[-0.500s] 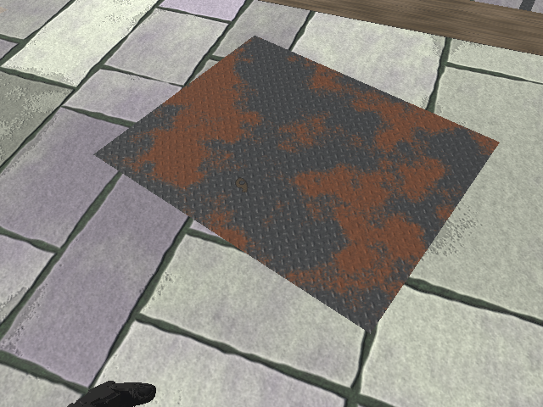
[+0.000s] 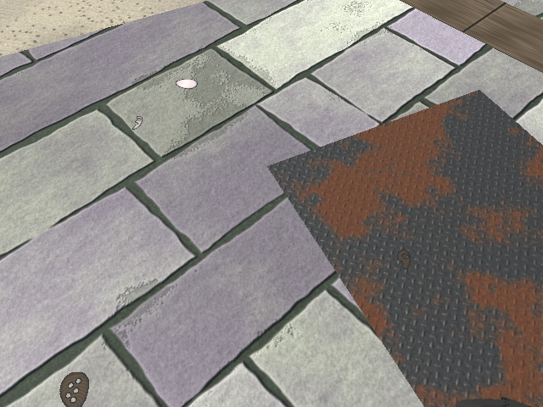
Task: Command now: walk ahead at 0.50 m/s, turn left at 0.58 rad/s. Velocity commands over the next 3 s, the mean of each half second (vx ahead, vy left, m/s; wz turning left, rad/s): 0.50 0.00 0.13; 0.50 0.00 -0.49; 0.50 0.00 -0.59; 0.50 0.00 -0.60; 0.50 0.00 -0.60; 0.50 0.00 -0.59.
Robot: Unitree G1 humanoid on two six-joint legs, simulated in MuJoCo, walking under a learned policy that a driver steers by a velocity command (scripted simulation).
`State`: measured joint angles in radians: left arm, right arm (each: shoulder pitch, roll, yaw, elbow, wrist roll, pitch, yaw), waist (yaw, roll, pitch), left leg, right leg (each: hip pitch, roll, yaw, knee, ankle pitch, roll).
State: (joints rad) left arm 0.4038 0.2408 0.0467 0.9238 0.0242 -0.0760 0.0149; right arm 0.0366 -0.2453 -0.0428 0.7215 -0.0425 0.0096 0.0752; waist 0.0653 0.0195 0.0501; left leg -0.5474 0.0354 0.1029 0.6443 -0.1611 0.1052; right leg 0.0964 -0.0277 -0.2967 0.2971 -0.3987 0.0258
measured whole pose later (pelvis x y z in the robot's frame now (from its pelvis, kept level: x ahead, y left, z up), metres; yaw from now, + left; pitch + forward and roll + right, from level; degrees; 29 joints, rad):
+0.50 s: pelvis +0.27 +0.03 +0.01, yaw +1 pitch +1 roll +1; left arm 0.16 0.24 0.04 0.83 0.03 -0.01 -0.05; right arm 0.38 -0.23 -0.03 0.92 -0.02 -0.08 -0.01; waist -0.03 -0.04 0.04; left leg 0.14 -0.11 0.10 0.13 -0.29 0.10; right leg -0.63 -0.05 -0.04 0.69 0.00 -0.05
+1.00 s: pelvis +0.55 +0.00 +0.01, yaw -16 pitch +2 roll -1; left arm 0.40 0.27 0.07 0.88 0.00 -0.04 0.00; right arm 0.07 -0.27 -0.01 0.74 -0.04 -0.03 0.02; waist 0.07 0.04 0.04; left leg -0.65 0.09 -0.05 0.71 -0.06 -0.06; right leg -0.04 0.16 0.15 0.29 -0.27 -0.12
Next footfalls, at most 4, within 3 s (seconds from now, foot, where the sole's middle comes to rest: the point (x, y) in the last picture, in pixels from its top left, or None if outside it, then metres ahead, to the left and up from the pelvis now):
0.04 left None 0.17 0.08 -0.76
0.60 right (317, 391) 0.49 -0.05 -0.76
1.12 left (281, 266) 0.83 0.06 -0.76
1.64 right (398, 240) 0.94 -0.28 -0.76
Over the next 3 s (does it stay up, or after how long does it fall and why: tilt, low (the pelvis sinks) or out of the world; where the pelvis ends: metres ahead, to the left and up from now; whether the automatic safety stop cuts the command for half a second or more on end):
stays up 1.21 -0.73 0.02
